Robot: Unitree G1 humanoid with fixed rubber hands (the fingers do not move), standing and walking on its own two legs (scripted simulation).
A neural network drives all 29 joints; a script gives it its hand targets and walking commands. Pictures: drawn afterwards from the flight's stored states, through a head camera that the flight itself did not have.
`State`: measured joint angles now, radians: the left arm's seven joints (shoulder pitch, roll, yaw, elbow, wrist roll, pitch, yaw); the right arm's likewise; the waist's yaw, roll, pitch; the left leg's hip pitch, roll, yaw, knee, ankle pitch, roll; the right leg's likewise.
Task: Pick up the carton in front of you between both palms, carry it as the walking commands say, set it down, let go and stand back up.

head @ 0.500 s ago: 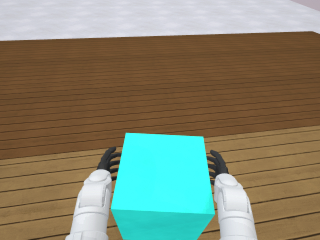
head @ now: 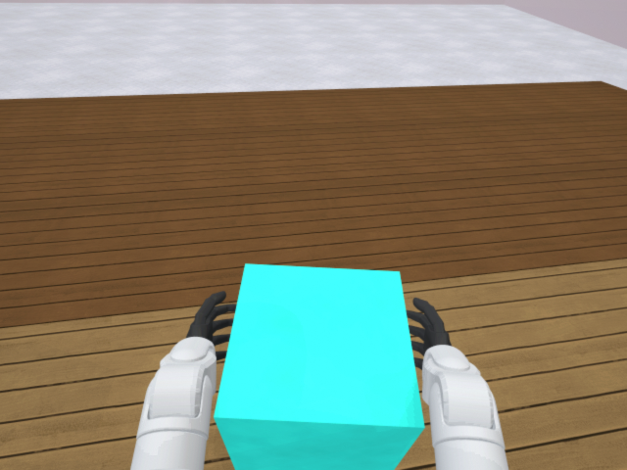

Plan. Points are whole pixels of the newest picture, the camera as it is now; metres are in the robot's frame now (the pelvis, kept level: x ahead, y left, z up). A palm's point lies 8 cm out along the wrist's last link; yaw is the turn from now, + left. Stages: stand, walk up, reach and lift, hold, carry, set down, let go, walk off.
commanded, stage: hold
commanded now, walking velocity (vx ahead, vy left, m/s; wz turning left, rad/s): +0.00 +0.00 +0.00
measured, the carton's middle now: (316, 378) +0.29 +0.00 -0.03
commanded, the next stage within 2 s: carry in 0.54 s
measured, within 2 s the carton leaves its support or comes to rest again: neither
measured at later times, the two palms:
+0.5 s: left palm (202, 350) +0.28 +0.15 +0.05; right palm (437, 358) +0.28 -0.15 +0.05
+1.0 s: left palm (215, 264) +0.39 +0.15 +0.09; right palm (427, 275) +0.38 -0.15 +0.09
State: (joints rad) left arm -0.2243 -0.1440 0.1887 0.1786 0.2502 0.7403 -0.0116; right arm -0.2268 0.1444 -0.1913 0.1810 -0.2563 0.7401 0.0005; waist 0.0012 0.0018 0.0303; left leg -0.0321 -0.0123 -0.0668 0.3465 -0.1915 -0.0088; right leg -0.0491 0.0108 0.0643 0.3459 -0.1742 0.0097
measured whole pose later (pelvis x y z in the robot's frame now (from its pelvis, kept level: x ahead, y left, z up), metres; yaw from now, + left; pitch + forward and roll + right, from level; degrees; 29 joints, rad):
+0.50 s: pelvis -0.01 +0.00 +0.00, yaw +0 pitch -8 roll +0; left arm -0.28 -0.16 0.24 0.22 0.27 0.75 -0.02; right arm -0.28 0.16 -0.24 0.22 -0.27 0.75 0.01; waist 0.00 0.00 0.05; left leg -0.04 -0.01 -0.07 0.37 -0.19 -0.01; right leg -0.06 0.01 0.06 0.38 -0.18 0.01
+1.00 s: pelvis +0.13 +0.00 -0.01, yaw +2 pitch +5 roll -2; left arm -0.10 -0.13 0.06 -0.33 0.08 1.07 0.10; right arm -0.08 0.13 -0.10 -0.37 -0.08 1.08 -0.11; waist -0.01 0.04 -0.19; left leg -0.25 0.07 0.03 0.68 -0.44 -0.01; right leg -0.35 0.00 -0.21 0.48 -0.20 -0.05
